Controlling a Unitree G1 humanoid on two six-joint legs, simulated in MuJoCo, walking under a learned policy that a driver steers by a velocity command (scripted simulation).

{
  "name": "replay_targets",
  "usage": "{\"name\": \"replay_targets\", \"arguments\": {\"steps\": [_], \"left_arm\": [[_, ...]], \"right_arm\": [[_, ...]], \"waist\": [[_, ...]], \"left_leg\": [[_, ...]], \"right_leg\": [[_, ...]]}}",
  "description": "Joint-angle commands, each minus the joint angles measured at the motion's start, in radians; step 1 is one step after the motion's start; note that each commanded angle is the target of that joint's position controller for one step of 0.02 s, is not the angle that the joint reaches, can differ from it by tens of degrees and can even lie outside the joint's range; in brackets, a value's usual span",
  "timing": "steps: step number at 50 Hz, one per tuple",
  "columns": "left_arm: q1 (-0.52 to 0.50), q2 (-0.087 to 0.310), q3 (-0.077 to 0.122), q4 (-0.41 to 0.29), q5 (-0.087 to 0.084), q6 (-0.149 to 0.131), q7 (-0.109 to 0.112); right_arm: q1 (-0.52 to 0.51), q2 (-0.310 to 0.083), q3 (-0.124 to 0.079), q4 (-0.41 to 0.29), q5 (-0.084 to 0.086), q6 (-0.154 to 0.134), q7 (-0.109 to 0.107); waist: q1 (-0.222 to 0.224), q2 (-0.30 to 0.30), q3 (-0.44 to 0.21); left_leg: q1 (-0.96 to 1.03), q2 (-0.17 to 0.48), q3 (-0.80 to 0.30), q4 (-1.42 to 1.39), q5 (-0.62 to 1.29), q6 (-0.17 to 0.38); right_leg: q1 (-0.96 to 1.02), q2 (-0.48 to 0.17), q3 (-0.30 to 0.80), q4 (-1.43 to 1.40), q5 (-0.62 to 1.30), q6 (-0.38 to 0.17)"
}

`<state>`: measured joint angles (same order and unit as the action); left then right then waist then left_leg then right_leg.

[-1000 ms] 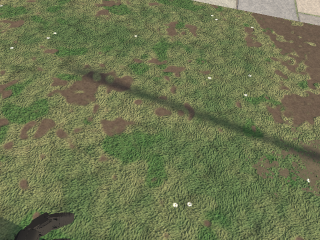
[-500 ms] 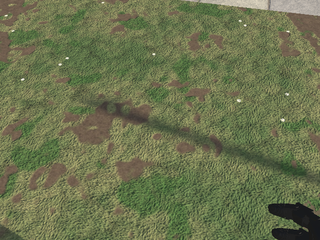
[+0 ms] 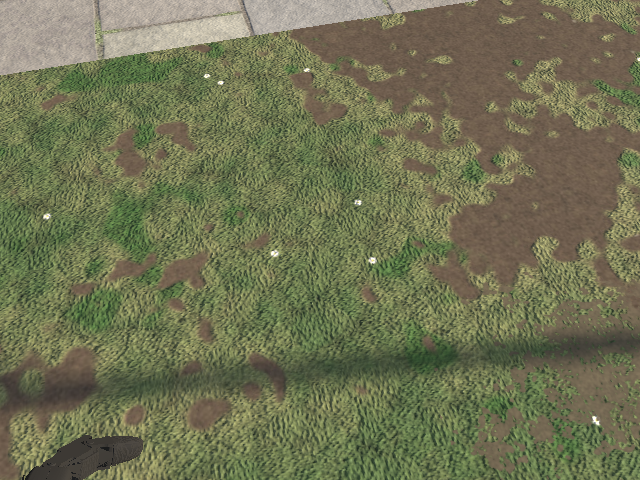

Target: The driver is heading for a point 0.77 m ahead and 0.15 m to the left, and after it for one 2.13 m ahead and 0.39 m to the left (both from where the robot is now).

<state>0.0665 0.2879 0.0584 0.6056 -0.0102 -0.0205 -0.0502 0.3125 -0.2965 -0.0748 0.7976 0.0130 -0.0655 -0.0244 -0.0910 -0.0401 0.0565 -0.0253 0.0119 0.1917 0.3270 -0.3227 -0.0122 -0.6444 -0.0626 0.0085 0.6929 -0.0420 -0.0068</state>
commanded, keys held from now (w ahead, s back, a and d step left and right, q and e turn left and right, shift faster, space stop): no key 0.02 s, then q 0.90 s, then no key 0.02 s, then e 0.06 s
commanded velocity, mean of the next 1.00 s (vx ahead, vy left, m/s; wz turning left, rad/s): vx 0.06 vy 0.00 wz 0.31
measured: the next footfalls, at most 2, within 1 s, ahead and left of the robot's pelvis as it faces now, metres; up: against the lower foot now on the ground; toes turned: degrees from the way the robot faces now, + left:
right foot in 0.06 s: +0.21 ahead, -0.11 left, +0.00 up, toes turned -3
left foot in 0.56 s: +0.12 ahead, +0.13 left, +0.00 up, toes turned +14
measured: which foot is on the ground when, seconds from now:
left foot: down 0.00-0.08, up 0.10-0.54, down 0.56-1.00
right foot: up 0.00-0.04, down 0.06-0.56, up 0.58-1.00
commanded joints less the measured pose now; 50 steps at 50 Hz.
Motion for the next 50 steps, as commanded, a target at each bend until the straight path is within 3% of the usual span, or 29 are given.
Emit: {"name": "replay_targets", "arguments": {"steps": [1,2,3,4,5,6,7,8,9,10,12,15,19,24,26,27,28,29,30,31,32,33,34,36,41,46,50], "left_arm": [[0.036,0.084,0.034,-0.07,0.007,-0.008,-0.013],[0.125,0.105,0.05,-0.048,0.011,-0.011,-0.008],[0.213,0.152,0.07,-0.026,0.013,-0.01,0.009],[0.272,0.225,0.073,-0.028,0.029,-0.008,0.037],[0.207,0.201,0.037,-0.061,0.05,-0.017,0.037],[0.22,0.119,0.025,-0.049,0.042,-0.01,0.028],[0.169,0.098,0.014,-0.031,0.03,-0.015,0.021],[0.118,0.073,0.006,-0.014,0.021,-0.019,0.02],[0.074,0.056,-0.001,-0.003,0.023,-0.022,0.021],[0.044,0.066,0.003,0.009,0.037,-0.023,0.023],[0.002,0.067,0.008,0.022,0.052,-0.031,0.033],[0.008,0.098,0.023,0.048,0.04,-0.023,0.061],[0.021,0.104,0.032,0.076,0.029,0.003,0.089],[0.015,0.125,0.044,0.099,0.017,0.027,0.093],[-0.008,0.136,0.049,0.106,-0.005,0.039,0.094],[0.016,0.118,0.048,0.122,-0.016,0.044,0.094],[0.059,0.078,0.042,0.133,-0.007,0.047,0.089],[0.015,0.043,0.032,0.078,0.032,0.041,0.086],[-0.094,0.08,0.042,0.056,0.035,0.034,0.091],[-0.079,0.094,0.05,0.063,0.015,0.036,0.09],[-0.038,0.097,0.056,0.089,0.012,0.039,0.095],[-0.021,0.109,0.061,0.105,0.02,0.041,0.102],[-0.015,0.108,0.063,0.109,0.024,0.04,0.104],[-0.008,0.09,0.059,0.107,0.014,0.033,0.102],[-0.056,0.069,0.046,0.091,0.006,0.024,0.096],[-0.051,0.081,0.046,0.092,0.0,0.011,0.079],[0.014,0.082,0.039,0.116,-0.002,-0.001,0.059]], "right_arm": [[-0.082,-0.2,-0.05,-0.069,0.028,-0.003,-0.009],[-0.081,-0.191,-0.047,-0.065,0.035,0.001,-0.008],[-0.042,-0.154,-0.032,-0.057,0.022,-0.001,-0.003],[-0.006,-0.051,0.006,-0.09,-0.043,-0.006,0.008],[0.138,-0.033,0.036,-0.055,-0.026,-0.008,0.028],[0.082,-0.144,0.004,-0.019,0.008,0.008,0.033],[-0.001,-0.137,0.005,-0.047,0.027,0.02,0.033],[-0.039,-0.11,0.01,-0.043,0.017,0.034,0.018],[-0.046,-0.111,0.007,-0.039,0.006,0.053,0.004],[-0.007,-0.106,0.004,-0.02,0.003,0.071,-0.002],[0.039,-0.082,0.004,-0.001,-0.002,0.087,-0.016],[-0.028,-0.082,0.0,-0.029,-0.006,0.097,-0.027],[-0.106,-0.078,-0.005,-0.073,-0.002,0.112,-0.023],[-0.104,-0.065,-0.006,-0.091,-0.002,0.111,0.004],[-0.041,-0.064,-0.011,-0.075,-0.003,0.11,0.02],[-0.005,-0.085,-0.02,-0.062,-0.009,0.11,0.024],[0.009,-0.156,-0.04,-0.069,-0.015,0.108,0.016],[-0.017,-0.276,-0.064,-0.104,-0.018,0.108,0.002],[0.001,-0.243,-0.054,-0.12,-0.056,0.085,0.009],[-0.045,-0.221,-0.048,-0.125,-0.059,0.063,0.011],[-0.107,-0.2,-0.047,-0.137,-0.034,0.053,0.008],[-0.141,-0.165,-0.037,-0.146,-0.01,0.052,0.004],[-0.149,-0.145,-0.028,-0.151,-0.002,0.054,-0.003],[-0.12,-0.138,-0.025,-0.154,-0.005,0.058,-0.01],[-0.085,-0.169,-0.04,-0.166,-0.002,0.075,-0.025],[-0.117,-0.185,-0.048,-0.196,-0.005,0.091,-0.018],[-0.156,-0.135,-0.025,-0.204,-0.008,0.099,-0.014]], "waist": [[0.09,0.134,-0.094],[0.143,0.108,-0.139],[0.181,0.052,-0.194],[0.158,-0.175,-0.305],[0.097,-0.23,-0.532],[0.161,-0.05,-0.527],[0.143,-0.042,-0.382],[0.116,0.014,-0.295],[0.09,-0.006,-0.236],[0.059,-0.036,-0.21],[0.035,-0.064,-0.199],[0.065,-0.06,-0.18],[0.094,-0.069,-0.135],[0.091,-0.074,-0.139],[0.046,-0.076,-0.152],[0.037,-0.049,-0.142],[0.058,0.118,-0.112],[0.081,0.39,-0.058],[0.01,0.288,-0.102],[0.048,0.224,-0.107],[0.082,0.172,-0.107],[0.093,0.158,-0.116],[0.1,0.161,-0.129],[0.099,0.152,-0.163],[0.067,0.178,-0.151],[0.062,0.201,-0.137],[0.07,0.204,-0.182]], "left_leg": [[-0.014,0.24,-0.074,0.093,0.823,0.121],[-0.031,0.215,-0.06,0.216,0.841,0.102],[-0.115,0.158,-0.034,0.395,0.726,0.062],[-0.399,0.074,-0.029,0.73,-0.028,0.008],[-0.54,-0.001,-0.221,0.972,-0.432,-0.031],[-0.509,0.04,-0.313,0.987,-0.352,-0.039],[-0.563,0.066,-0.293,0.943,-0.319,-0.039],[-0.562,0.098,-0.284,0.865,-0.269,-0.045],[-0.5,0.111,-0.29,0.805,-0.221,-0.054],[-0.398,0.101,-0.272,0.782,-0.161,-0.066],[-0.33,0.084,-0.251,0.717,-0.114,-0.083],[-0.376,0.086,-0.236,0.663,-0.077,-0.077],[-0.439,0.099,-0.221,0.621,-0.071,-0.061],[-0.361,0.069,-0.159,0.459,-0.083,-0.021],[-0.257,0.035,-0.116,0.273,0.03,0.019],[-0.195,0.014,-0.126,0.161,0.105,0.054],[-0.12,0.121,-0.318,0.03,0.278,0.115],[-0.057,0.355,-0.678,-0.007,0.549,0.288],[-0.104,0.379,-0.705,-0.029,0.553,0.37],[-0.104,0.325,-0.611,-0.021,0.53,0.329],[-0.096,0.267,-0.543,-0.001,0.498,0.268],[-0.082,0.245,-0.514,0.009,0.503,0.233],[-0.089,0.226,-0.492,0.019,0.562,0.226],[-0.053,0.205,-0.481,0.031,0.619,0.23],[-0.005,0.187,-0.532,0.046,0.526,0.228],[-0.096,0.17,-0.616,0.063,0.483,0.242],[-0.093,0.169,-0.604,0.132,0.584,0.22]], "right_leg": [[0.202,0.063,-0.054,-0.089,-0.055,-0.053],[0.336,0.097,-0.061,-0.176,0.004,-0.083],[0.519,0.097,-0.036,-0.239,0.195,-0.116],[0.82,-0.167,0.26,-0.144,0.758,-0.203],[0.979,-0.423,0.595,-0.173,0.862,-0.424],[0.861,-0.344,0.481,-0.22,0.681,-0.38],[0.768,-0.283,0.352,-0.243,0.547,-0.328],[0.65,-0.236,0.289,-0.275,0.419,-0.278],[0.52,-0.212,0.236,-0.313,0.356,-0.256],[0.399,-0.185,0.174,-0.356,0.329,-0.244],[0.328,-0.174,0.106,-0.395,0.282,-0.246],[0.36,-0.202,0.09,-0.422,0.131,-0.256],[0.403,-0.241,0.097,-0.466,-0.097,-0.257],[0.458,-0.257,0.037,-0.414,-0.026,-0.233],[0.453,-0.239,-0.012,-0.338,0.01,-0.184],[0.419,-0.203,-0.053,-0.261,-0.039,-0.127],[0.294,-0.115,-0.147,-0.056,-0.178,-0.03],[-0.008,0.062,-0.185,0.175,-0.548,0.075],[-0.036,0.081,-0.012,0.374,-0.623,0.068],[-0.045,0.062,0.038,0.438,-0.538,0.053],[-0.052,0.049,0.053,0.44,-0.451,0.048],[-0.06,0.043,0.06,0.432,-0.398,0.052],[-0.031,0.05,0.057,0.451,-0.355,0.061],[-0.012,0.067,0.059,0.441,-0.304,0.073],[0.012,0.078,0.079,0.204,-0.274,0.098],[0.146,0.103,0.085,0.062,-0.312,0.096],[0.286,0.076,0.047,-0.086,-0.27,0.068]]}}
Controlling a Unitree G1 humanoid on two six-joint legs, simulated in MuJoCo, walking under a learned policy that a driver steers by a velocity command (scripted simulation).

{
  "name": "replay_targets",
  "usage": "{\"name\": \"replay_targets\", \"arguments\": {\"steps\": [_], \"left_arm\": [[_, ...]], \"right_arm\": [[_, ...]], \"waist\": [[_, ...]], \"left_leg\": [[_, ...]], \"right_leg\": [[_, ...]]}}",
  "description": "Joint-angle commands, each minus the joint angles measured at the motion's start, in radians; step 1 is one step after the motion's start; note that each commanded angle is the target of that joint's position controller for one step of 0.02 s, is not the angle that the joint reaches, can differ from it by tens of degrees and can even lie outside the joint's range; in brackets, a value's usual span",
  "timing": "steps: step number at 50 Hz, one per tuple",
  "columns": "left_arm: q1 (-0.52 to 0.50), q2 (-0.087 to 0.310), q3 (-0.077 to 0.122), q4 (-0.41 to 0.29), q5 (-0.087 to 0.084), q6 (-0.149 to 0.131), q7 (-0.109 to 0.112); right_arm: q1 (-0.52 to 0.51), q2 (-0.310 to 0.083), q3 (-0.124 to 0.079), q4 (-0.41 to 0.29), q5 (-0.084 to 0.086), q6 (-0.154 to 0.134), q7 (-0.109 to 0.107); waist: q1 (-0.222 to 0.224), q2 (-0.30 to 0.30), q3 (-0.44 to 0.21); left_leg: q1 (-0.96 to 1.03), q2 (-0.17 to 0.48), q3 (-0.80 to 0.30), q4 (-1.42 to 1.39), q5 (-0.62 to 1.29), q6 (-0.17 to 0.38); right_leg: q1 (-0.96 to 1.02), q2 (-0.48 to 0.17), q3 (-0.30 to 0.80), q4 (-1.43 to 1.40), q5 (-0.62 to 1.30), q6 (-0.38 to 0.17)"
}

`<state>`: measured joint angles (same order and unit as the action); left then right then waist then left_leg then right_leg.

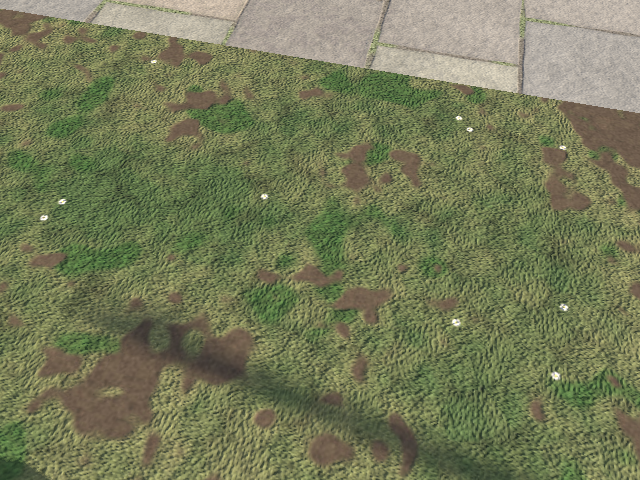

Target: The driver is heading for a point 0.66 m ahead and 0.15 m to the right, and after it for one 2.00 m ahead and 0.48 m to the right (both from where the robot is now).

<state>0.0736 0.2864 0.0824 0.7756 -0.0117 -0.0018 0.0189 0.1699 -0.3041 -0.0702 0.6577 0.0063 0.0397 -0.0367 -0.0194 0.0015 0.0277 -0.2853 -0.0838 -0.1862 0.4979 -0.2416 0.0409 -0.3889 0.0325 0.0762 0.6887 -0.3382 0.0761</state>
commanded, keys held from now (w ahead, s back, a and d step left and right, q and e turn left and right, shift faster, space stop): e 0.32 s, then w+e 0.40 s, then w+q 0.28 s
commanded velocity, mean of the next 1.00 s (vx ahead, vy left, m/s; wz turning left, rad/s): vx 0.23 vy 0.00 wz -0.25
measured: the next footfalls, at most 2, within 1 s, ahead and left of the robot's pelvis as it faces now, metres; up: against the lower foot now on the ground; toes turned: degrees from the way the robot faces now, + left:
right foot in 0.06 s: +0.05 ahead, -0.14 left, +0.00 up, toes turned +4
right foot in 0.74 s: +0.15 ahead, -0.24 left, +0.00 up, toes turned -24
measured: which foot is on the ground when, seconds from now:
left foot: down 0.00-0.74, up 0.76-1.00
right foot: up 0.00-0.04, down 0.06-0.38, up 0.40-0.72, down 0.74-1.00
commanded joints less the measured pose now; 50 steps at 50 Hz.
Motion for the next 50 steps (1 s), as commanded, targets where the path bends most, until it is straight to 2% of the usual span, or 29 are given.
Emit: {"name": "replay_targets", "arguments": {"steps": [1,2,3,4,5,7,9,16,18,19,20,21,22,23,24,30,33,35,36,37,38,39,40,41,42,43,45,47,50], "left_arm": [[0.028,0.064,0.008,-0.045,0.003,-0.024,-0.018],[0.036,0.048,-0.001,-0.04,0.016,-0.028,-0.025],[0.036,0.081,-0.002,-0.041,0.037,-0.03,-0.026],[-0.022,0.109,-0.01,-0.058,0.045,-0.029,-0.024],[-0.062,0.078,-0.02,-0.055,0.042,-0.029,-0.026],[-0.042,0.107,-0.01,-0.049,0.021,-0.031,-0.031],[-0.029,0.169,0.002,-0.048,0.004,-0.035,-0.025],[0.005,0.169,0.014,-0.08,-0.012,0.007,0.003],[-0.006,0.147,0.01,-0.096,-0.02,0.019,0.006],[-0.022,0.127,0.005,-0.11,-0.022,0.02,0.005],[-0.036,0.107,-0.001,-0.125,-0.025,0.014,0.002],[-0.073,0.101,-0.004,-0.149,-0.027,0.001,-0.005],[-0.083,0.135,0.008,-0.156,-0.019,-0.01,-0.01],[-0.05,0.14,0.013,-0.141,-0.019,-0.013,-0.018],[-0.032,0.124,0.011,-0.132,-0.019,-0.013,-0.025],[-0.093,0.056,-0.022,-0.181,-0.013,-0.021,-0.068],[-0.084,0.077,-0.02,-0.197,-0.015,-0.018,-0.074],[-0.029,0.097,-0.01,-0.191,-0.016,-0.016,-0.075],[0.053,0.118,0.006,-0.167,-0.013,-0.014,-0.073],[0.202,0.163,0.037,-0.122,-0.017,-0.014,-0.063],[0.382,0.248,0.062,-0.094,-0.018,-0.013,-0.042],[0.382,0.331,0.06,-0.116,-0.012,-0.031,-0.042],[0.348,0.248,0.038,-0.119,-0.007,-0.054,-0.049],[0.306,0.204,0.022,-0.11,0.001,-0.065,-0.05],[0.249,0.16,0.007,-0.109,0.002,-0.072,-0.051],[0.191,0.127,-0.003,-0.112,0.011,-0.075,-0.051],[0.151,0.101,-0.009,-0.108,0.024,-0.09,-0.047],[0.168,0.102,-0.005,-0.087,0.028,-0.107,-0.043],[0.19,0.105,-0.004,-0.06,0.029,-0.111,-0.03]], "right_arm": [[-0.028,-0.099,-0.016,-0.06,0.002,-0.005,-0.003],[-0.005,-0.061,0.0,-0.044,-0.003,-0.009,-0.001],[0.059,-0.015,0.015,-0.022,-0.034,-0.018,0.002],[0.145,-0.024,0.012,-0.004,-0.056,-0.029,0.008],[0.11,-0.055,0.007,-0.011,-0.061,-0.034,0.007],[-0.001,-0.106,-0.01,-0.006,-0.045,-0.037,0.0],[-0.017,-0.104,-0.015,-0.017,-0.033,-0.03,-0.008],[0.011,-0.061,-0.028,-0.01,-0.018,-0.052,-0.006],[0.054,-0.059,-0.033,-0.002,-0.02,-0.059,0.002],[0.078,-0.081,-0.04,0.002,-0.02,-0.062,0.003],[0.133,-0.113,-0.048,0.013,-0.021,-0.067,0.002],[0.162,-0.159,-0.059,0.016,-0.024,-0.078,0.003],[0.148,-0.143,-0.053,0.008,-0.032,-0.092,-0.002],[0.117,-0.124,-0.048,-0.002,-0.02,-0.1,-0.011],[0.099,-0.12,-0.045,-0.008,-0.007,-0.104,-0.015],[0.132,-0.158,-0.055,0.006,-0.001,-0.111,0.004],[0.148,-0.191,-0.067,0.016,0.015,-0.109,0.02],[0.136,-0.197,-0.069,0.021,0.025,-0.103,0.027],[0.127,-0.192,-0.066,0.019,0.026,-0.102,0.027],[0.166,-0.143,-0.046,0.031,0.019,-0.105,0.03],[0.162,-0.071,-0.013,0.005,-0.017,-0.113,0.032],[0.184,-0.01,0.008,-0.049,-0.01,-0.137,0.029],[0.097,-0.124,-0.017,-0.039,0.039,-0.152,0.032],[0.061,-0.14,-0.022,-0.05,0.053,-0.155,0.035],[0.063,-0.13,-0.019,-0.033,0.035,-0.152,0.03],[0.078,-0.124,-0.021,-0.019,0.019,-0.144,0.03],[0.137,-0.103,-0.021,0.016,0.023,-0.117,0.042],[0.134,-0.082,-0.018,0.028,0.024,-0.098,0.042],[0.074,-0.057,-0.011,0.009,0.019,-0.102,0.043]], "waist": [[0.021,0.149,-0.152],[0.03,0.12,-0.146],[-0.01,0.01,-0.165],[-0.095,-0.14,-0.133],[-0.087,-0.186,-0.105],[-0.02,-0.135,-0.067],[-0.012,-0.145,-0.044],[0.009,-0.121,-0.09],[-0.012,-0.066,-0.112],[-0.02,0.024,-0.083],[-0.04,0.142,-0.048],[-0.063,0.253,0.005],[-0.046,0.171,0.044],[-0.021,0.098,0.046],[-0.015,0.079,0.041],[-0.062,0.101,0.028],[-0.056,0.124,0.03],[-0.012,0.12,0.03],[0.035,0.103,-0.004],[0.099,0.042,-0.089],[0.173,-0.149,-0.188],[0.119,-0.334,-0.297],[0.165,-0.14,-0.225],[0.135,-0.142,-0.13],[0.099,-0.081,-0.081],[0.061,-0.087,-0.042],[0.016,-0.119,-0.033],[0.015,-0.068,-0.012],[0.029,-0.046,0.018]], "left_leg": [[0.136,0.242,-0.205,-0.024,0.456,0.141],[0.097,0.207,-0.18,-0.027,0.343,0.096],[0.053,0.137,-0.106,0.035,0.152,0.036],[0.011,0.048,-0.02,0.062,-0.154,-0.018],[0.066,0.082,0.012,0.002,-0.133,-0.058],[0.105,0.069,0.042,-0.016,0.002,-0.067],[0.084,0.062,0.061,0.002,0.018,-0.063],[0.048,0.042,0.122,0.048,-0.007,-0.059],[0.124,0.065,0.112,-0.02,-0.132,-0.026],[0.178,0.125,0.039,-0.092,-0.238,0.019],[0.264,0.243,-0.119,-0.188,-0.371,0.097],[0.299,0.436,-0.35,-0.312,-0.393,0.192],[0.275,0.495,-0.382,-0.307,-0.324,0.225],[0.275,0.469,-0.312,-0.302,-0.288,0.206],[0.297,0.437,-0.239,-0.308,-0.253,0.176],[0.216,0.331,0.124,-0.341,0.014,0.117],[0.175,0.349,0.181,-0.315,-0.022,0.108],[0.146,0.371,0.214,-0.247,0.028,0.091],[0.106,0.353,0.263,-0.131,0.186,0.068],[0.023,0.305,0.329,0.088,0.347,0.035],[-0.212,0.237,0.377,0.467,0.081,-0.037],[-0.497,0.08,0.224,0.745,-0.372,-0.075],[-0.579,0.129,0.11,0.85,-0.296,-0.058],[-0.608,0.173,0.124,0.84,-0.201,-0.026],[-0.559,0.22,0.126,0.788,-0.107,-0.014],[-0.5,0.246,0.118,0.726,-0.033,-0.014],[-0.411,0.254,0.113,0.693,0.067,-0.019],[-0.429,0.231,0.094,0.653,0.133,-0.036],[-0.46,0.179,0.067,0.48,0.262,-0.051]], "right_leg": [[0.116,-0.026,-0.033,-0.208,0.131,-0.033],[0.216,-0.048,-0.014,-0.348,0.295,-0.054],[0.312,-0.158,0.114,-0.36,0.479,-0.091],[0.294,-0.248,0.215,-0.313,0.681,-0.183],[0.17,-0.282,0.262,-0.342,0.519,-0.268],[0.144,-0.175,0.212,-0.342,0.294,-0.204],[0.143,-0.167,0.244,-0.343,0.266,-0.197],[0.173,-0.161,0.355,-0.268,0.388,-0.252],[0.086,-0.1,0.316,-0.236,0.103,-0.22],[-0.034,-0.035,0.236,-0.16,-0.095,-0.183],[-0.21,0.043,0.11,-0.016,-0.239,-0.14],[-0.364,0.053,0.035,0.196,-0.239,-0.124],[-0.424,-0.032,0.063,0.34,-0.215,-0.116],[-0.43,-0.062,0.073,0.388,-0.153,-0.108],[-0.443,-0.083,0.062,0.399,-0.098,-0.094],[-0.254,-0.114,-0.075,0.163,0.086,-0.047],[-0.131,-0.091,-0.128,0.047,0.061,-0.072],[-0.03,-0.059,-0.171,-0.028,0.069,-0.112],[0.102,-0.012,-0.206,-0.07,0.082,-0.136],[0.339,0.025,-0.187,-0.108,0.089,-0.175],[0.595,-0.17,0.13,-0.191,0.025,-0.251],[0.708,-0.403,0.717,-0.421,-0.229,-0.42],[0.634,-0.427,0.689,-0.476,-0.274,-0.408],[0.539,-0.405,0.539,-0.458,-0.223,-0.371],[0.429,-0.36,0.413,-0.452,-0.125,-0.332],[0.335,-0.31,0.303,-0.467,-0.019,-0.306],[0.255,-0.259,0.157,-0.513,0.144,-0.277],[0.252,-0.242,0.041,-0.531,0.324,-0.265],[0.274,-0.217,-0.081,-0.545,0.468,-0.235]]}}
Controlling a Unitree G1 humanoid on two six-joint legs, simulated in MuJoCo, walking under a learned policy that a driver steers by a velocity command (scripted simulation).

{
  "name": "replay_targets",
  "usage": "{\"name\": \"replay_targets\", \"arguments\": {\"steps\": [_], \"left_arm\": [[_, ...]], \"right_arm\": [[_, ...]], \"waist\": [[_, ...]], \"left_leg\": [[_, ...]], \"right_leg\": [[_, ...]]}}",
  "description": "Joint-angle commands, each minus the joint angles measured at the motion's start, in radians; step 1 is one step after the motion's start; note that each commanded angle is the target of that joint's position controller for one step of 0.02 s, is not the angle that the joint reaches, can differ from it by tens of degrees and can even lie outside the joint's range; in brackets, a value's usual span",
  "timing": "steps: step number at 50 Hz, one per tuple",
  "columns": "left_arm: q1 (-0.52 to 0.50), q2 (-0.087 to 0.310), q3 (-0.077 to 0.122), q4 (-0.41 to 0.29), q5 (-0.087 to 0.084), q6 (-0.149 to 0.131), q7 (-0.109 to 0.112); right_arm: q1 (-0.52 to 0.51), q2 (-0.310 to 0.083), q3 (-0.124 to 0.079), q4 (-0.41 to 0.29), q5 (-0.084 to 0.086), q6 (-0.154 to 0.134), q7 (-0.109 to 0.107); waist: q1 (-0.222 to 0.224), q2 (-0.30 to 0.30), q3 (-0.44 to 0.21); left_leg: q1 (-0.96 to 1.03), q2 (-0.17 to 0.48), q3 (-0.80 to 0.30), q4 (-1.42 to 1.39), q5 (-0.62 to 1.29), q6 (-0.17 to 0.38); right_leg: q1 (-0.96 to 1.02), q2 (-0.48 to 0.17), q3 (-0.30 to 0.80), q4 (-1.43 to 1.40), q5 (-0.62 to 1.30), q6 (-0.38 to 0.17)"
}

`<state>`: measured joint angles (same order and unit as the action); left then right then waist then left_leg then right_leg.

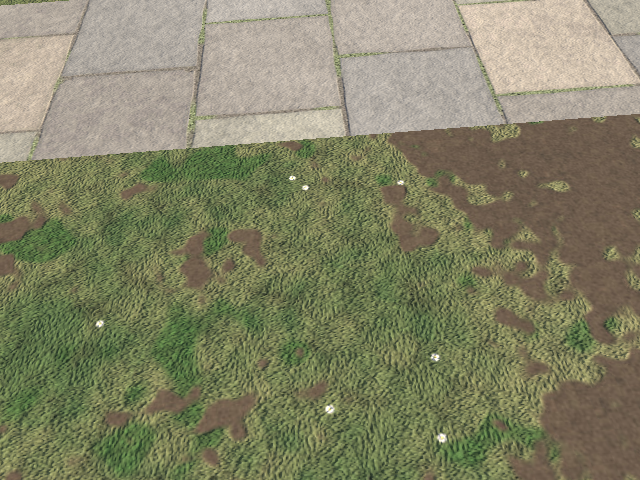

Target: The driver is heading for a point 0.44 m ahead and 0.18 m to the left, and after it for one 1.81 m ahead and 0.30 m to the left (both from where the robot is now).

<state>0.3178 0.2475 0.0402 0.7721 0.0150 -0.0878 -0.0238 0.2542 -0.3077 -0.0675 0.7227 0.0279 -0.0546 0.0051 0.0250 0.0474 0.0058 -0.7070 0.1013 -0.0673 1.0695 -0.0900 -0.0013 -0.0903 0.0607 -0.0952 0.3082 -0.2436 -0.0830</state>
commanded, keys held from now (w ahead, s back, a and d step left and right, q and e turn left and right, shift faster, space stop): w+q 0.70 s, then w+e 0.30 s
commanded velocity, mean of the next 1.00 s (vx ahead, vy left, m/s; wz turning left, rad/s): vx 0.49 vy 0.00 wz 0.35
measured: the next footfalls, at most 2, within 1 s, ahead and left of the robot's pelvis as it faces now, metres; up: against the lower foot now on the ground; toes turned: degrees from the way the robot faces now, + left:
left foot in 0.28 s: +0.33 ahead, +0.11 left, +0.00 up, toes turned +10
right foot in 0.72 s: +0.64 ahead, -0.03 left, +0.00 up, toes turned +28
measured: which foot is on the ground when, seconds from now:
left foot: up 0.00-0.26, down 0.28-0.74, up 0.76-1.00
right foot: down 0.00-0.30, up 0.32-0.70, down 0.72-1.00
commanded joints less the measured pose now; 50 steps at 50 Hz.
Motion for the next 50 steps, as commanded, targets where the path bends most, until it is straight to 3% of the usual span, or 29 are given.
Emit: {"name": "replay_targets", "arguments": {"steps": [1,5,8,11,13,14,15,16,17,18,19,20,22,24,28,30,32,35,36,37,38,39,40,41,42,43,45,47,50], "left_arm": [[-0.059,0.146,0.037,-0.052,0.0,-0.025,0.018],[-0.003,0.17,0.041,-0.014,-0.011,-0.017,0.035],[0.04,0.189,0.047,0.013,-0.016,0.01,0.046],[0.035,0.23,0.057,0.009,-0.015,0.041,0.068],[0.004,0.255,0.063,-0.008,-0.011,0.056,0.078],[-0.039,0.253,0.06,-0.027,-0.018,0.051,0.077],[0.048,0.123,0.021,-0.068,0.014,0.029,0.059],[0.065,0.111,0.001,-0.087,0.0,-0.016,0.032],[-0.06,0.189,0.023,-0.119,-0.04,-0.046,0.012],[-0.108,0.19,0.018,-0.147,-0.053,-0.061,0.006],[-0.115,0.173,0.017,-0.142,-0.033,-0.064,0.01],[-0.096,0.179,0.024,-0.135,-0.014,-0.054,0.015],[-0.057,0.172,0.025,-0.13,0.001,-0.029,0.019],[-0.079,0.143,0.015,-0.139,0.008,-0.013,0.027],[-0.253,0.094,-0.009,-0.18,0.0,-0.013,0.025],[-0.3,0.112,-0.001,-0.193,-0.017,-0.019,0.018],[-0.302,0.146,0.014,-0.197,-0.025,-0.027,0.012],[-0.188,0.186,0.045,-0.171,-0.029,-0.04,0.01],[-0.079,0.212,0.059,-0.15,-0.016,-0.046,0.014],[0.058,0.261,0.066,-0.135,0.0,-0.046,0.018],[0.126,0.339,0.09,-0.074,0.005,-0.033,0.001],[0.084,0.235,0.067,-0.102,-0.019,-0.033,-0.006],[0.035,0.181,0.052,-0.108,-0.022,-0.026,-0.003],[-0.004,0.17,0.045,-0.116,-0.012,-0.019,-0.002],[-0.024,0.158,0.04,-0.113,-0.011,-0.014,-0.002],[-0.028,0.148,0.034,-0.112,-0.008,-0.014,0.0],[-0.013,0.136,0.03,-0.098,-0.02,-0.013,0.004],[0.007,0.163,0.039,-0.083,-0.032,-0.007,0.014],[0.027,0.203,0.051,-0.067,-0.038,0.01,0.028]], "right_arm": [[-0.032,-0.047,-0.01,-0.061,-0.003,-0.012,0.006],[-0.162,-0.004,0.012,-0.102,-0.003,-0.018,0.035],[-0.234,0.002,0.019,-0.146,-0.002,-0.024,0.063],[-0.198,-0.033,0.003,-0.163,-0.003,-0.018,0.076],[-0.015,-0.105,-0.03,-0.137,0.0,-0.008,0.066],[0.147,-0.156,-0.057,-0.108,-0.003,-0.005,0.049],[0.216,-0.243,-0.076,-0.094,-0.009,0.002,0.029],[0.201,-0.232,-0.068,-0.115,-0.011,-0.009,0.028],[0.179,-0.169,-0.054,-0.117,-0.017,-0.012,0.023],[0.112,-0.139,-0.044,-0.124,-0.014,-0.015,0.022],[0.046,-0.118,-0.037,-0.136,-0.009,-0.016,0.024],[0.0,-0.093,-0.027,-0.149,-0.016,-0.017,0.022],[-0.034,-0.095,-0.026,-0.153,-0.019,-0.019,0.015],[-0.023,-0.117,-0.031,-0.135,-0.017,-0.02,0.003],[0.033,-0.147,-0.039,-0.102,-0.005,-0.001,-0.018],[0.074,-0.157,-0.042,-0.086,-0.003,0.007,-0.018],[0.084,-0.146,-0.04,-0.081,0.003,0.012,-0.02],[0.054,-0.122,-0.036,-0.089,-0.004,0.015,-0.021],[0.063,-0.069,-0.017,-0.089,-0.014,0.011,-0.018],[0.119,0.007,0.009,-0.097,-0.034,0.008,-0.015],[0.259,0.021,0.016,-0.109,0.009,-0.003,-0.014],[0.226,-0.079,0.0,-0.083,0.017,-0.006,-0.018],[0.1,-0.116,-0.008,-0.1,0.008,-0.007,-0.014],[0.02,-0.111,-0.006,-0.118,-0.015,-0.011,-0.016],[-0.031,-0.099,-0.007,-0.135,-0.033,-0.021,-0.017],[-0.036,-0.082,-0.005,-0.141,-0.037,-0.027,-0.014],[-0.029,-0.051,0.004,-0.14,-0.039,-0.031,-0.009],[-0.073,-0.025,0.017,-0.15,-0.041,-0.035,-0.007],[-0.173,-0.001,0.032,-0.157,-0.032,-0.046,0.005]], "waist": [[-0.011,-0.096,0.044],[0.045,-0.078,0.09],[0.063,-0.071,0.104],[0.011,-0.133,0.021],[-0.098,-0.164,-0.088],[-0.202,-0.115,-0.163],[-0.14,0.125,-0.27],[-0.115,0.141,-0.411],[-0.16,0.032,-0.306],[-0.117,-0.044,-0.164],[-0.064,-0.118,-0.077],[-0.029,-0.106,-0.04],[0.008,-0.049,-0.022],[0.007,-0.029,-0.009],[-0.07,0.025,-0.008],[-0.096,0.045,-0.027],[-0.088,0.065,-0.037],[-0.01,0.096,-0.053],[0.039,0.073,-0.12],[0.06,-0.088,-0.262],[-0.011,-0.47,-0.294],[0.021,-0.293,-0.195],[0.038,-0.193,-0.09],[0.029,-0.111,-0.047],[0.022,-0.097,-0.008],[0.004,-0.124,-0.006],[-0.011,-0.163,-0.03],[-0.004,-0.153,-0.026],[0.024,-0.15,-0.01]], "left_leg": [[-0.016,-0.016,-0.035,-0.17,0.17,-0.007],[-0.002,-0.031,0.049,-0.379,0.245,0.013],[-0.046,-0.054,0.097,-0.466,0.173,0.046],[0.06,-0.136,0.185,-0.46,0.015,0.097],[0.301,-0.185,0.184,-0.468,-0.055,0.152],[0.581,-0.172,0.113,-0.571,0.021,0.199],[1.0,0.078,-0.295,-0.528,0.016,0.338],[1.165,0.235,-0.778,-0.681,-0.142,0.489],[1.087,0.202,-0.667,-0.753,-0.19,0.419],[0.92,0.167,-0.528,-0.778,-0.154,0.375],[0.766,0.119,-0.437,-0.798,-0.054,0.342],[0.664,0.08,-0.364,-0.819,0.044,0.328],[0.533,0.044,-0.303,-0.853,0.148,0.33],[0.433,0.014,-0.224,-0.854,0.225,0.318],[0.358,-0.067,-0.147,-0.807,0.092,0.238],[0.396,-0.048,-0.198,-0.78,0.015,0.221],[0.466,-0.015,-0.276,-0.722,-0.06,0.204],[0.497,0.001,-0.343,-0.601,-0.083,0.159],[0.482,-0.042,-0.281,-0.46,-0.051,0.124],[0.378,-0.117,-0.176,-0.156,-0.271,0.081],[0.033,-0.216,-0.085,0.143,-0.51,0.031],[-0.067,-0.163,-0.139,0.249,-0.459,0.021],[-0.09,-0.12,-0.106,0.261,-0.367,0.025],[-0.06,-0.082,-0.057,0.221,-0.301,0.026],[-0.051,-0.056,-0.048,0.15,-0.255,0.026],[-0.001,-0.038,-0.042,0.095,-0.227,0.025],[0.043,-0.039,-0.014,-0.014,-0.235,0.007],[0.074,-0.052,0.012,-0.165,-0.231,-0.015],[0.179,-0.083,0.026,-0.386,-0.064,-0.037]], "right_leg": [[-0.024,-0.234,0.055,-0.172,0.388,-0.058],[0.053,-0.257,-0.011,-0.195,0.461,-0.019],[0.189,-0.292,-0.041,-0.131,0.626,-0.009],[0.28,-0.306,-0.074,0.054,1.114,0.005],[0.236,-0.305,-0.078,0.324,1.254,0.004],[0.073,-0.262,-0.092,0.573,1.082,0.019],[-0.363,-0.109,-0.063,0.957,0.184,0.071],[-0.61,0.036,0.164,1.183,-0.346,0.084],[-0.704,-0.036,0.25,1.18,-0.258,0.062],[-0.707,-0.084,0.235,1.078,-0.167,0.048],[-0.669,-0.119,0.212,0.977,-0.13,0.055],[-0.61,-0.145,0.207,0.914,-0.098,0.071],[-0.538,-0.162,0.184,0.848,-0.067,0.115],[-0.507,-0.161,0.152,0.733,-0.018,0.156],[-0.398,-0.096,0.12,0.385,0.265,0.179],[-0.36,-0.065,0.132,0.298,0.313,0.178],[-0.345,-0.065,0.172,0.233,0.277,0.16],[-0.211,-0.069,0.169,0.178,0.176,0.097],[-0.068,-0.119,0.187,0.173,0.166,0.056],[0.163,-0.299,0.395,0.159,0.093,-0.009],[0.354,-0.462,0.938,-0.005,-0.223,-0.185],[0.305,-0.438,0.982,-0.06,-0.402,-0.18],[0.212,-0.394,0.803,-0.05,-0.337,-0.148],[0.112,-0.344,0.679,-0.046,-0.187,-0.134],[0.047,-0.306,0.606,-0.05,-0.052,-0.142],[0.005,-0.271,0.552,-0.061,0.047,-0.136],[-0.006,-0.238,0.496,-0.074,0.17,-0.15],[-0.035,-0.231,0.45,-0.089,0.23,-0.165],[-0.105,-0.206,0.395,-0.094,0.218,-0.148]]}}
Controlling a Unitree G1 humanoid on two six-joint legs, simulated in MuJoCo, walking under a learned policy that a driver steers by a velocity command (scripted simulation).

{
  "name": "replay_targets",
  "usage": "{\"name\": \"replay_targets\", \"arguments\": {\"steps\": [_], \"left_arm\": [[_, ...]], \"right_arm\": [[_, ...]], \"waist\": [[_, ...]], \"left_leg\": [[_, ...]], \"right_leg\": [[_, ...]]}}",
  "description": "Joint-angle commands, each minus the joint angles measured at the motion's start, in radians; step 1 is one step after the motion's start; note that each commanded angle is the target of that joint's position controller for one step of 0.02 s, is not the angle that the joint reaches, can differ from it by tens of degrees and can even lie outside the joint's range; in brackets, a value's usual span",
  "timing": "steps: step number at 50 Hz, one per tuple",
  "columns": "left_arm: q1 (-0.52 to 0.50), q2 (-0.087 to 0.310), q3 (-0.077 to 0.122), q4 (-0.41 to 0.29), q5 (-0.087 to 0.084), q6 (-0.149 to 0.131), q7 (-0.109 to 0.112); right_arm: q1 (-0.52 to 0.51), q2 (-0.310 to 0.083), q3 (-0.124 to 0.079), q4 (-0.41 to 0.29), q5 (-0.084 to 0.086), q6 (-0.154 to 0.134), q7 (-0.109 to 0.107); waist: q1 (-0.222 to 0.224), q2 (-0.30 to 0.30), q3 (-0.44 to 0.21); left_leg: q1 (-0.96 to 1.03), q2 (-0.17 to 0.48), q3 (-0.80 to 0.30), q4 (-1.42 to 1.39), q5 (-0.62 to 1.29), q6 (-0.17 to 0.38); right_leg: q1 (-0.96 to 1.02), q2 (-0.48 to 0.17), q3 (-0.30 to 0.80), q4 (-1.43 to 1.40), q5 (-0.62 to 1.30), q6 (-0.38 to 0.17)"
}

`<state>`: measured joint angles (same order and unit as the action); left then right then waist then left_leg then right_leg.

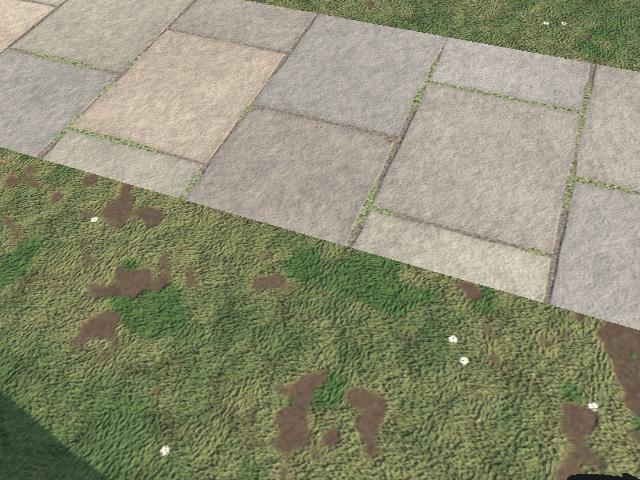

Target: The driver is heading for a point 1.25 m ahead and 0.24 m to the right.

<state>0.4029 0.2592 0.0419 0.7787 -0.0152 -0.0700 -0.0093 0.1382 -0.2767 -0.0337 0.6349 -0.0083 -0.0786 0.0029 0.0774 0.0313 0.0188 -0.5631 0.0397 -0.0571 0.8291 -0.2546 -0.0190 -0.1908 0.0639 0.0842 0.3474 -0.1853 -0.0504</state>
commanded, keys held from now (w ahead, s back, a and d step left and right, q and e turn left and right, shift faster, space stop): w+e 0.68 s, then w+q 0.32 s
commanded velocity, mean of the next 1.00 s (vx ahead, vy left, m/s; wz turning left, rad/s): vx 0.50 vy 0.00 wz -0.34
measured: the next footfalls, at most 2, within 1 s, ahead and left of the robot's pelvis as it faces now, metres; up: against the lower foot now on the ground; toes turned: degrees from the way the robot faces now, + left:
left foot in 0.18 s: +0.24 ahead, +0.13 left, +0.00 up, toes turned -9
right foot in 0.66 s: +0.45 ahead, -0.20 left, +0.00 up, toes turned -25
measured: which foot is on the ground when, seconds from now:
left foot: up 0.00-0.16, down 0.18-0.66, up 0.68-1.00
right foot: down 0.00-0.18, up 0.20-0.64, down 0.66-1.00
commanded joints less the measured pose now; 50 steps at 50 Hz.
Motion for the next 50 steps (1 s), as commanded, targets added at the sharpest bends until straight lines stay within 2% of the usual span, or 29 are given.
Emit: {"name": "replay_targets", "arguments": {"steps": [1,5,7,8,9,10,11,12,13,14,15,17,19,23,26,29,31,32,33,34,35,36,37,38,39,40,43,46,50], "left_arm": [[-0.043,0.196,0.051,-0.068,-0.009,-0.003,0.016],[0.004,0.195,0.054,-0.048,-0.018,0.015,0.021],[-0.012,0.189,0.055,-0.051,-0.019,0.022,0.023],[-0.019,0.166,0.049,-0.055,-0.015,0.023,0.023],[-0.046,0.121,0.034,-0.073,-0.006,0.018,0.021],[0.015,0.043,0.011,-0.1,-0.004,0.007,0.021],[0.052,0.088,0.016,-0.12,-0.025,0.001,0.024],[0.003,0.159,0.037,-0.106,-0.032,0.006,0.026],[-0.05,0.167,0.042,-0.111,-0.024,0.013,0.024],[-0.07,0.153,0.043,-0.112,-0.015,0.019,0.021],[-0.085,0.14,0.046,-0.118,-0.011,0.025,0.018],[-0.099,0.102,0.039,-0.129,-0.012,0.036,0.008],[-0.133,0.086,0.034,-0.149,-0.007,0.041,0.004],[-0.229,0.066,0.02,-0.182,-0.005,0.033,-0.018],[-0.329,0.063,0.013,-0.218,-0.006,0.029,-0.037],[-0.386,0.084,0.02,-0.256,-0.008,0.033,-0.05],[-0.355,0.116,0.036,-0.266,-0.002,0.039,-0.052],[-0.27,0.148,0.055,-0.25,0.0,0.043,-0.05],[-0.104,0.199,0.086,-0.206,-0.004,0.049,-0.039],[0.051,0.283,0.117,-0.175,-0.011,0.061,-0.017],[-0.008,0.359,0.111,-0.197,-0.012,0.047,-0.016],[0.022,0.243,0.082,-0.205,-0.005,0.034,-0.021],[-0.011,0.207,0.068,-0.189,0.005,0.023,-0.024],[-0.074,0.186,0.059,-0.186,0.004,0.016,-0.023],[-0.133,0.157,0.049,-0.186,0.012,0.011,-0.022],[-0.164,0.133,0.04,-0.189,0.025,0.003,-0.022],[-0.177,0.136,0.042,-0.153,0.025,-0.026,-0.021],[-0.15,0.138,0.044,-0.113,0.033,-0.036,-0.01],[-0.146,0.148,0.044,-0.084,0.03,-0.037,0.002]], "right_arm": [[-0.082,-0.039,-0.003,-0.07,0.009,-0.025,0.011],[-0.144,-0.075,-0.018,-0.084,0.02,-0.038,0.018],[-0.098,-0.095,-0.032,-0.072,0.02,-0.044,0.014],[-0.033,-0.112,-0.045,-0.056,0.016,-0.045,0.007],[0.09,-0.153,-0.061,-0.041,0.005,-0.045,-0.004],[0.213,-0.238,-0.083,-0.025,-0.008,-0.032,-0.013],[0.256,-0.226,-0.087,0.006,0.003,-0.018,-0.003],[0.214,-0.155,-0.068,0.002,0.011,-0.019,-0.001],[0.17,-0.115,-0.057,0.0,0.011,-0.019,-0.001],[0.125,-0.085,-0.047,0.003,0.005,-0.02,0.001],[0.095,-0.066,-0.042,0.01,-0.002,-0.021,0.002],[0.073,-0.07,-0.046,0.023,-0.003,-0.029,0.002],[0.078,-0.094,-0.056,0.044,-0.001,-0.036,0.0],[0.088,-0.14,-0.068,0.08,0.004,-0.031,-0.006],[0.127,-0.174,-0.075,0.108,0.017,-0.022,-0.009],[0.159,-0.205,-0.085,0.133,0.033,-0.007,-0.009],[0.161,-0.236,-0.094,0.137,0.04,0.006,-0.013],[0.159,-0.248,-0.097,0.137,0.042,0.014,-0.016],[0.16,-0.231,-0.089,0.132,0.042,0.019,-0.021],[0.191,-0.174,-0.065,0.112,0.009,0.014,-0.022],[0.293,-0.049,-0.018,0.064,-0.015,-0.012,-0.004],[0.202,-0.156,-0.039,0.089,0.029,-0.036,0.009],[0.123,-0.182,-0.046,0.064,0.061,-0.044,0.012],[0.1,-0.164,-0.04,0.068,0.051,-0.046,0.004],[0.098,-0.16,-0.042,0.079,0.031,-0.04,-0.001],[0.137,-0.157,-0.044,0.093,0.031,-0.026,0.001],[0.174,-0.115,-0.038,0.121,0.03,0.014,-0.001],[0.097,-0.096,-0.036,0.104,0.029,0.022,-0.005],[0.013,-0.071,-0.029,0.085,0.031,0.008,0.014]], "waist": [[-0.018,-0.136,-0.021],[-0.013,-0.138,-0.017],[-0.056,-0.142,-0.028],[-0.092,-0.14,-0.054],[-0.157,-0.097,-0.135],[-0.173,0.127,-0.27],[-0.16,0.276,-0.273],[-0.163,0.156,-0.142],[-0.152,0.103,-0.063],[-0.129,0.073,-0.021],[-0.108,0.083,0.005],[-0.089,0.093,0.019],[-0.085,0.066,0.021],[-0.109,0.035,0.027],[-0.142,0.021,0.048],[-0.144,0.022,0.062],[-0.107,0.049,0.018],[-0.052,0.054,-0.039],[0.035,0.031,-0.126],[0.084,-0.105,-0.224],[-0.045,-0.328,-0.349],[0.044,-0.174,-0.395],[0.043,-0.144,-0.24],[0.003,-0.069,-0.158],[-0.033,-0.066,-0.108],[-0.069,-0.092,-0.099],[-0.099,-0.087,-0.062],[-0.075,-0.071,-0.002],[-0.039,-0.074,0.031]], "left_leg": [[0.069,-0.035,0.017,-0.191,0.156,-0.025],[0.172,-0.058,-0.008,-0.318,0.206,-0.012],[0.29,-0.055,-0.004,-0.381,0.201,0.015],[0.402,-0.039,-0.002,-0.409,0.183,0.037],[0.587,0.067,-0.092,-0.403,0.141,0.085],[0.881,0.285,-0.372,-0.428,0.04,0.193],[0.892,0.399,-0.666,-0.522,-0.215,0.279],[0.786,0.358,-0.6,-0.554,-0.288,0.258],[0.693,0.312,-0.465,-0.564,-0.197,0.229],[0.612,0.268,-0.363,-0.589,-0.087,0.216],[0.551,0.241,-0.286,-0.611,0.003,0.207],[0.473,0.213,-0.168,-0.654,0.128,0.201],[0.46,0.215,-0.09,-0.675,0.231,0.214],[0.472,0.197,0.056,-0.679,0.329,0.199],[0.5,0.207,0.12,-0.675,0.325,0.177],[0.588,0.239,0.157,-0.63,0.404,0.153],[0.627,0.24,0.199,-0.506,0.708,0.131],[0.621,0.226,0.226,-0.365,0.855,0.115],[0.528,0.191,0.258,-0.152,0.873,0.085],[0.264,0.143,0.263,0.173,0.491,0.039],[-0.119,-0.05,0.128,0.482,-0.346,-0.006],[-0.19,-0.014,-0.029,0.554,-0.313,0.011],[-0.245,0.025,-0.009,0.538,-0.226,0.029],[-0.209,0.074,-0.002,0.465,-0.14,0.035],[-0.151,0.104,-0.001,0.401,-0.087,0.031],[-0.082,0.126,-0.015,0.378,-0.044,0.029],[-0.047,0.126,-0.011,0.316,0.036,0.003],[-0.131,0.107,-0.044,0.182,0.187,-0.013],[-0.105,0.064,-0.013,-0.059,0.396,0.0]], "right_leg": [[-0.018,-0.207,0.215,-0.131,0.154,-0.175],[-0.005,-0.223,0.28,-0.081,0.08,-0.146],[-0.023,-0.209,0.303,-0.025,0.051,-0.116],[-0.057,-0.175,0.291,0.039,0.057,-0.092],[-0.142,-0.124,0.238,0.222,0.03,-0.055],[-0.39,-0.008,0.094,0.54,-0.237,0.007],[-0.581,-0.026,0.048,0.75,-0.414,0.026],[-0.635,-0.079,0.071,0.848,-0.335,0.032],[-0.634,-0.104,0.053,0.87,-0.257,0.038],[-0.61,-0.126,0.044,0.853,-0.197,0.045],[-0.585,-0.15,0.044,0.83,-0.156,0.049],[-0.537,-0.169,0.023,0.802,-0.101,0.06],[-0.547,-0.176,0.017,0.745,-0.045,0.076],[-0.507,-0.175,-0.017,0.517,0.147,0.072],[-0.463,-0.161,-0.063,0.378,0.208,0.047],[-0.454,-0.142,-0.095,0.307,0.133,0.006],[-0.352,-0.084,-0.152,0.286,0.028,-0.036],[-0.225,-0.04,-0.181,0.266,0.002,-0.063],[0.019,0.004,-0.186,0.219,0.051,-0.1],[0.331,-0.135,0.043,0.211,0.077,-0.164],[0.584,-0.387,0.634,0.065,-0.157,-0.344],[0.573,-0.418,0.687,-0.036,-0.227,-0.32],[0.455,-0.394,0.525,-0.04,-0.131,-0.273],[0.306,-0.356,0.396,-0.038,-0.003,-0.238],[0.185,-0.319,0.298,-0.051,0.111,-0.216],[0.108,-0.295,0.237,-0.082,0.169,-0.207],[0.016,-0.281,0.111,-0.164,0.256,-0.21],[0.034,-0.261,-0.001,-0.201,0.296,-0.18],[0.073,-0.242,-0.116,-0.233,0.276,-0.126]]}}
